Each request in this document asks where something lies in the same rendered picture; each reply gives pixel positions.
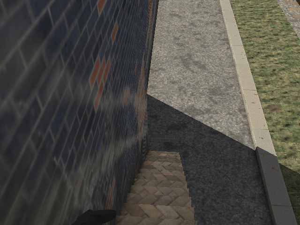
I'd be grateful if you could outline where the robot left hand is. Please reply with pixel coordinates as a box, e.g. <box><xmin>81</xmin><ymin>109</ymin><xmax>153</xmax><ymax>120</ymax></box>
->
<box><xmin>72</xmin><ymin>210</ymin><xmax>116</xmax><ymax>225</ymax></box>

